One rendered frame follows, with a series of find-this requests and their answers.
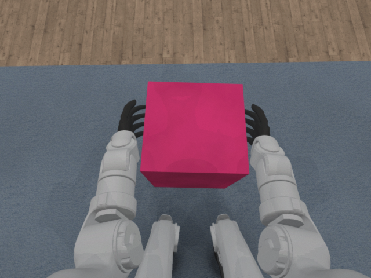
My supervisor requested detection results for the right robot forearm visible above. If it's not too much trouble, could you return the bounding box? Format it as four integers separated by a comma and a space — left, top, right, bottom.
250, 135, 330, 256

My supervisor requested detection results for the right robot upper arm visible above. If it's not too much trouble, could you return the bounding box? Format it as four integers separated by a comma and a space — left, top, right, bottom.
257, 224, 369, 278

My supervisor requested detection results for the left robot shin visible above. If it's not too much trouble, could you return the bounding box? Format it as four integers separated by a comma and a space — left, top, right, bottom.
151, 214, 173, 230

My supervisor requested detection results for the left robot upper arm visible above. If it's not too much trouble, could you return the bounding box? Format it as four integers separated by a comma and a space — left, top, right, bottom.
47, 218, 144, 278

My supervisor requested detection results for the left robot forearm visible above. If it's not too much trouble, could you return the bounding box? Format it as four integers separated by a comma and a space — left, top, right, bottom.
74, 130, 140, 263

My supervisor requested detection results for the carton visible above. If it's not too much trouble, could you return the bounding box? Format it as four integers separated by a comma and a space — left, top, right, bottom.
140, 82, 249, 189

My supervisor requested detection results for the right robot thigh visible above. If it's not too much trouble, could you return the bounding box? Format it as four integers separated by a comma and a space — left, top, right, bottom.
210, 219, 264, 278

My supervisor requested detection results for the robot left hand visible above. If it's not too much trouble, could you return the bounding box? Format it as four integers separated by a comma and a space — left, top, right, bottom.
118, 100, 146, 138

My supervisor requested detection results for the robot right hand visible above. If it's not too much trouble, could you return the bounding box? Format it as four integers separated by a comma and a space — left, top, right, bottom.
245, 104, 270, 146

